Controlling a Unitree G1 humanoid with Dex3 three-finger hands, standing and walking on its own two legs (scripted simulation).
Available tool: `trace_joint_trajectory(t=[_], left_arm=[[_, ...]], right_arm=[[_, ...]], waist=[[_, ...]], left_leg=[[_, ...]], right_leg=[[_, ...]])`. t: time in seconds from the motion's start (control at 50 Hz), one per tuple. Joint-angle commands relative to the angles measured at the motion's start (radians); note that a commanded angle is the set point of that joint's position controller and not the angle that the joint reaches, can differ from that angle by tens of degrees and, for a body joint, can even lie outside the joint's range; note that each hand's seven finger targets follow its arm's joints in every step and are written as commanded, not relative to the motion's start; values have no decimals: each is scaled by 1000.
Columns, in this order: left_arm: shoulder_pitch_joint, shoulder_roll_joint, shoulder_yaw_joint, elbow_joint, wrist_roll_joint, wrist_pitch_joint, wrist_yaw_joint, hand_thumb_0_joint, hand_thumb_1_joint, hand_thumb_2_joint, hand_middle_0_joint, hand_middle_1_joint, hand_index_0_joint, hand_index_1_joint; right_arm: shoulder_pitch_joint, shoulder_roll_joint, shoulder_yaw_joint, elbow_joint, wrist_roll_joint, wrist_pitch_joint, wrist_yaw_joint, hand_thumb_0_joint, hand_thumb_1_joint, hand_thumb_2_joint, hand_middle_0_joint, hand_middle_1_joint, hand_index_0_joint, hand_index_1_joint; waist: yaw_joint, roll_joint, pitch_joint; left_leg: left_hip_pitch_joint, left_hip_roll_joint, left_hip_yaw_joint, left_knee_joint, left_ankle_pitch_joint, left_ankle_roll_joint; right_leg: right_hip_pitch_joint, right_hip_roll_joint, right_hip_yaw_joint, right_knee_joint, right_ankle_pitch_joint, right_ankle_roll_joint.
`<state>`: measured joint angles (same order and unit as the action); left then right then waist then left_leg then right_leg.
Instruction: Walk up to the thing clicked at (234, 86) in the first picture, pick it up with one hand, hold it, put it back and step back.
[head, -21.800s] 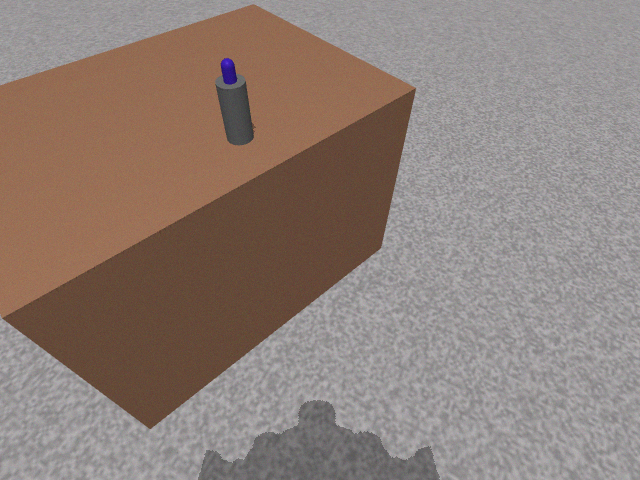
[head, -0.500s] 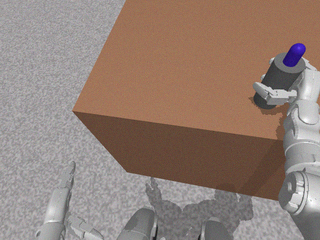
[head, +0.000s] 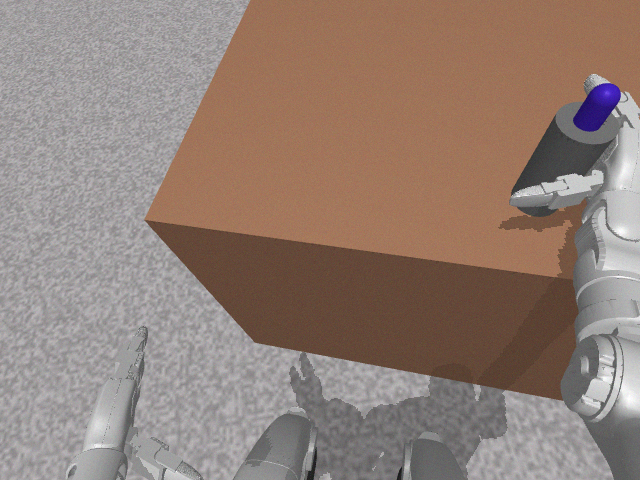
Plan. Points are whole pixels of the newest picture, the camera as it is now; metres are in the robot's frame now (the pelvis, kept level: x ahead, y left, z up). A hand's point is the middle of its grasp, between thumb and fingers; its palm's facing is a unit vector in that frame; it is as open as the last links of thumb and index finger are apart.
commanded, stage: withdraw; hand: right
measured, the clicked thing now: (566, 152) +0.49 -0.20 +0.09
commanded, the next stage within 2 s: rise in 0.22 s
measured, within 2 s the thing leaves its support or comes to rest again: neither
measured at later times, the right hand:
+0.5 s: hand out of the picture +0.49 -0.30 +0.18, palm faces +0.30 +0.93 -0.21, open 17.3 cm
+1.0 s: hand out of the picture +0.33 -0.30 +0.16, palm faces +0.36 +0.86 -0.36, open 17.5 cm
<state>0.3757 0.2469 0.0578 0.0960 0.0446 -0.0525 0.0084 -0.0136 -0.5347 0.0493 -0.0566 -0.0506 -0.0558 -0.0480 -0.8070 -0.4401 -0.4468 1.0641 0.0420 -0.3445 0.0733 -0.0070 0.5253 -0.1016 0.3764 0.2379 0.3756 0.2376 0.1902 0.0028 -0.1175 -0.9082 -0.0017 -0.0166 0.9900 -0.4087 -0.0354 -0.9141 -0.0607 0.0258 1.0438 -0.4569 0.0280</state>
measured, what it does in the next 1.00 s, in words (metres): rises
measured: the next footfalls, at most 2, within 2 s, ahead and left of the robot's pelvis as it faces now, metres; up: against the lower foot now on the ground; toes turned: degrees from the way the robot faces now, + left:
none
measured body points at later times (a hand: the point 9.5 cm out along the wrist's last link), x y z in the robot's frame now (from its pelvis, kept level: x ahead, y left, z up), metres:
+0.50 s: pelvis +0.02 -0.01 +0.04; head +0.08 -0.01 +0.48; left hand +0.17 +0.26 -0.02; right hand +0.47 -0.35 +0.20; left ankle +0.03 +0.14 -0.67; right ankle +0.02 -0.13 -0.67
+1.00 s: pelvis +0.04 -0.01 +0.05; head +0.05 +0.01 +0.50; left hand +0.20 +0.24 -0.02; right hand +0.30 -0.34 +0.18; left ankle +0.03 +0.14 -0.67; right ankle +0.02 -0.13 -0.67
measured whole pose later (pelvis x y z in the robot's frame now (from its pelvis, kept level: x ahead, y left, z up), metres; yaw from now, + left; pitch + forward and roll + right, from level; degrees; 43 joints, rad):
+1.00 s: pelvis +0.04 -0.01 +0.05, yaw -2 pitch +6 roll +1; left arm 0.35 0.24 0.08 0.35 -0.06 0.09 0.00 -0.01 -0.52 0.06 -0.06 -0.05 -0.06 -0.04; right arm 0.02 -0.42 -0.31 0.14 0.07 -0.01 0.00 -0.01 0.56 -0.05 0.07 0.06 0.06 0.06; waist -0.02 -0.05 -0.10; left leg -0.40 0.03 -0.01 0.64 -0.34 -0.04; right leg -0.41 -0.04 0.02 0.69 -0.38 0.02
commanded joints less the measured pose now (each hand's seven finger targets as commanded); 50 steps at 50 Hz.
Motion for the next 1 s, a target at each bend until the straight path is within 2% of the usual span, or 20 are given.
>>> trace_joint_trajectory(t=[0.0,0.08,0.12,0.18,0.22,0.26,0.32,0.34,0.36,0.38,0.42,0.46,0.52,0.64,0.76,0.78,0.84,0.88,0.92,0.98], left_arm=[[13,155,89,-189,-13,-47,16,0,-521,31,-55,-50,-57,-47],[24,144,62,-150,-16,-33,15,0,-522,32,-52,-47,-53,-46],[11,164,80,-146,-22,-22,23,0,-529,35,-52,-46,-51,-46],[-12,165,77,-77,-36,-17,29,0,-527,31,-50,-44,-50,-43],[-94,143,45,-104,-43,-28,35,0,-533,32,-51,-44,-51,-43],[-54,138,29,-14,-51,-31,39,0,-538,35,-49,-43,-48,-44],[-87,159,47,-10,-62,-46,44,0,-569,77,-62,-51,-48,-65],[-89,180,62,-44,-60,-29,38,0,-538,57,-58,-54,-53,-59],[-35,175,65,-10,-64,-13,31,0,-534,53,-56,-51,-52,-54],[19,158,54,38,-66,-2,20,0,-530,52,-56,-51,-53,-53],[4,124,25,43,-73,9,3,0,-530,48,-53,-46,-50,-48],[16,167,66,61,-76,23,-5,0,-526,44,-51,-42,-49,-43],[-47,170,59,44,-82,40,-17,0,-523,58,-50,-46,-53,-42],[-126,160,42,11,-96,42,-11,0,-538,64,-51,-40,-48,-42],[13,146,65,121,-107,63,-9,0,-535,59,-52,-42,-50,-43],[3,117,42,115,-111,65,-14,0,-534,59,-53,-42,-51,-44],[-10,117,56,130,-114,81,-19,0,-534,61,-54,-45,-52,-47],[-23,160,111,125,-115,89,-10,0,-534,59,-54,-45,-52,-47],[-51,146,95,91,-112,92,-1,0,-529,57,-54,-47,-54,-46],[-85,181,143,63,-107,92,28,0,-524,50,-53,-46,-55,-45]], right_arm=[[-474,-327,-55,-300,2,-72,0,0,522,-50,74,64,72,63],[-468,-347,-53,-323,5,-45,9,0,483,-32,79,48,70,48],[-522,-444,-94,-400,7,-32,6,0,481,-26,77,42,66,42],[-462,-375,-46,-281,21,23,35,0,481,-28,77,43,66,42],[-549,-400,-39,-332,24,39,53,0,484,-28,73,41,63,41],[-476,-359,-9,-181,29,86,81,0,470,-25,77,38,66,38],[-486,-372,1,-173,43,124,119,0,503,-32,71,47,73,47],[-369,-543,-22,-69,-60,149,59,0,515,-44,64,57,65,56],[-383,-482,3,-71,-48,160,38,0,534,-42,62,57,65,57],[-439,-462,30,-147,-48,159,32,0,535,-41,62,58,65,58],[-428,-510,17,-151,-65,178,14,0,565,-35,60,59,64,58],[-361,-563,-8,-135,-79,201,-8,0,583,-32,58,59,63,59],[-382,-638,-49,-209,-92,208,-37,0,611,-41,56,56,54,56],[-288,-530,7,-350,-76,218,-71,0,584,-46,58,54,53,54],[114,-389,46,-579,-25,251,-75,0,568,-47,59,53,53,54],[143,-372,55,-692,-14,253,-74,0,561,-49,59,54,53,54],[341,-322,48,-919,9,266,-75,0,556,-51,59,54,53,54],[471,-330,15,-1080,17,269,-87,0,552,-51,58,54,53,54],[572,-282,14,-1227,29,264,-96,0,555,-52,57,55,53,55],[731,-269,-28,-1329,37,262,-119,0,557,-49,57,55,53,55]], waist=[[-10,-122,-551],[-38,-191,-557],[-51,-212,-583],[-32,-152,-446],[-46,-152,-488],[-41,-122,-390],[-36,-71,-400],[-114,-50,-386],[-78,-36,-355],[-91,-76,-328],[-107,-88,-343],[-109,-61,-331],[-140,-93,-394],[-148,-143,-436],[-178,-171,-302],[-193,-192,-297],[-207,-162,-259],[-210,-155,-246],[-214,-121,-208],[-219,-56,-140]], left_leg=[[303,-26,32,-111,330,37],[299,-32,43,-121,341,45],[335,-30,38,-142,354,47],[317,-31,47,-181,305,45],[361,-24,41,-205,301,40],[342,-28,49,-226,277,41],[360,-25,47,-250,299,34],[422,-15,45,-282,283,32],[421,-20,49,-285,309,32],[410,-20,54,-287,313,37],[417,-23,58,-295,330,40],[440,-21,60,-302,365,41],[504,-14,54,-312,398,44],[522,-17,62,-337,412,47],[508,-21,88,-350,424,56],[518,-19,89,-356,419,58],[559,-20,94,-367,436,61],[581,-19,93,-373,435,58],[612,-16,93,-381,430,55],[635,0,82,-405,369,36]], right_leg=[[320,43,-23,-112,318,-37],[398,43,-18,-141,399,-20],[436,43,-21,-155,423,-21],[401,40,-15,-199,344,-26],[422,39,-22,-217,311,-30],[405,39,-18,-245,290,-30],[430,35,-16,-266,311,-35],[422,51,-41,-290,308,-30],[419,51,-42,-300,329,-30],[443,52,-43,-312,353,-25],[477,51,-44,-321,399,-21],[474,51,-44,-331,433,-22],[508,54,-50,-344,474,-18],[631,43,-47,-364,543,-8],[672,33,-41,-391,650,3],[680,34,-43,-393,653,3],[667,34,-43,-411,673,2],[674,36,-48,-425,650,-1],[662,38,-50,-437,604,-7],[612,53,-57,-460,437,-26]])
